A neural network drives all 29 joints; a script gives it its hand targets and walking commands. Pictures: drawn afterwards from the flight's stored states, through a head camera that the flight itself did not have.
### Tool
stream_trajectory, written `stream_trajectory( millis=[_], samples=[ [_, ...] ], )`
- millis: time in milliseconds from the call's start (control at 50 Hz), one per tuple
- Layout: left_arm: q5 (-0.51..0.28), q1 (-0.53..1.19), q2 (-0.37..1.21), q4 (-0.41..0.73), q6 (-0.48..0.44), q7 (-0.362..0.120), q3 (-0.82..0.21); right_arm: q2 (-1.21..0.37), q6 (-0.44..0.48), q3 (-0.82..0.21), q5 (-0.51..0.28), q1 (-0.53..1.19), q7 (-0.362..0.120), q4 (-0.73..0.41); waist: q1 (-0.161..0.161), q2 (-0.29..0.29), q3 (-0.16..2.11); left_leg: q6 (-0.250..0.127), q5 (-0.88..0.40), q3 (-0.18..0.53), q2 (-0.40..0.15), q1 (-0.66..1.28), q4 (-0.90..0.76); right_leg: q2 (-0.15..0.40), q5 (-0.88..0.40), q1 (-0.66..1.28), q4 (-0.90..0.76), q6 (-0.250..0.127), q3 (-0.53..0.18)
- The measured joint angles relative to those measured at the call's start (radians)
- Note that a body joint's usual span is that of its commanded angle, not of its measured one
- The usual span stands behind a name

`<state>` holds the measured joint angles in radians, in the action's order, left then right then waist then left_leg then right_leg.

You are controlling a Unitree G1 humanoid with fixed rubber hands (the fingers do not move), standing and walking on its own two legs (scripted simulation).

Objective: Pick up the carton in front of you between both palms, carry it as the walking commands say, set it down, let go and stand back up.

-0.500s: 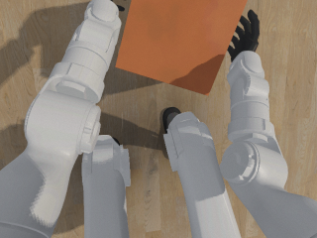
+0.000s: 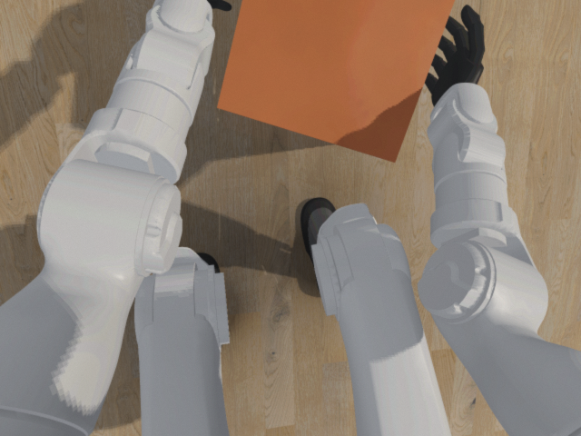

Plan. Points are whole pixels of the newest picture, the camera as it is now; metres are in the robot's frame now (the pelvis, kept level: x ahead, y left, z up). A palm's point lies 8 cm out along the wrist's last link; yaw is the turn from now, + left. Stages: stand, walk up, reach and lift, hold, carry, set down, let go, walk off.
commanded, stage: set down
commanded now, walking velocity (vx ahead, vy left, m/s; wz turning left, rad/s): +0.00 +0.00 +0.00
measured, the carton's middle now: (314, 59) +0.50 -0.14 -0.27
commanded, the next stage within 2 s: let go in 1.68 s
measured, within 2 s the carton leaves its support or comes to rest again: rests again in 0.02 s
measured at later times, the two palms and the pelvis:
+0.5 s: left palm (187, 24) +0.55 +0.02 -0.21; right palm (452, 112) +0.40 -0.29 -0.19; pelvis +0.00 +0.00 +0.00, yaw -1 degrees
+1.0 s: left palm out of the picture +0.57 +0.00 -0.08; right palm (547, 114) +0.39 -0.33 -0.09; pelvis -0.02 -0.01 +0.04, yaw -3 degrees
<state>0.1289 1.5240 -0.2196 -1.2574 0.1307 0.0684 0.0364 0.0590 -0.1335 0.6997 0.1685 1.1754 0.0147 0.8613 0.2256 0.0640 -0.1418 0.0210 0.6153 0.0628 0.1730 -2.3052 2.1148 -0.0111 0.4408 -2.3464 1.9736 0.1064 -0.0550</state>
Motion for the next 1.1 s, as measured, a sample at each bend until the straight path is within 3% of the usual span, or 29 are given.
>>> stream_trajectory(
  millis=[260,420,560,640,740,900,1100],
  samples=[
    [0.014,-0.032,0.000,0.040,-0.046,-0.019,0.007,0.038,0.048,-0.025,-0.037,0.012,-0.010,0.068,-0.008,-0.011,0.007,-0.009,0.027,-0.002,-0.026,-0.017,0.014,0.013,0.023,-0.021,0.015,-0.015,0.019],
    [-0.044,-0.070,-0.045,0.091,-0.076,-0.017,-0.096,0.050,0.126,-0.080,-0.091,0.004,-0.003,0.185,0.006,-0.042,-0.007,-0.009,0.030,-0.004,-0.048,-0.018,0.022,0.013,0.019,-0.025,0.020,-0.020,0.027],
    [-0.164,-0.098,-0.134,0.130,-0.059,0.006,-0.216,0.128,0.209,-0.179,-0.263,-0.032,0.054,0.245,0.014,-0.067,-0.099,-0.011,0.006,-0.008,-0.072,0.000,0.021,0.031,-0.016,-0.007,0.010,-0.041,0.048],
    [-0.214,-0.075,-0.158,0.175,-0.043,0.012,-0.258,0.176,0.210,-0.250,-0.366,-0.025,0.056,0.218,0.004,-0.078,-0.146,-0.011,-0.008,-0.009,-0.085,0.011,0.037,0.041,-0.041,0.001,0.020,-0.058,0.062],
    [-0.223,-0.047,-0.179,0.218,-0.013,0.012,-0.255,0.168,0.177,-0.293,-0.412,-0.019,0.076,0.139,0.002,-0.081,-0.153,-0.002,-0.022,-0.004,-0.096,0.024,0.049,0.037,-0.066,0.010,0.026,-0.072,0.072],
    [-0.212,-0.085,-0.183,0.252,0.061,0.003,-0.178,0.100,0.079,-0.318,-0.381,-0.111,0.131,-0.076,0.009,-0.036,-0.097,-0.005,-0.016,-0.020,-0.121,0.127,-0.029,0.004,-0.080,0.091,-0.049,-0.072,0.054],
    [-0.135,-0.119,-0.156,0.139,0.058,-0.044,-0.039,0.070,0.014,-0.334,-0.328,-0.182,0.128,-0.126,0.027,-0.001,0.059,-0.011,0.000,-0.031,-0.122,0.240,-0.177,-0.028,-0.072,0.185,-0.188,-0.065,0.033]
  ],
)
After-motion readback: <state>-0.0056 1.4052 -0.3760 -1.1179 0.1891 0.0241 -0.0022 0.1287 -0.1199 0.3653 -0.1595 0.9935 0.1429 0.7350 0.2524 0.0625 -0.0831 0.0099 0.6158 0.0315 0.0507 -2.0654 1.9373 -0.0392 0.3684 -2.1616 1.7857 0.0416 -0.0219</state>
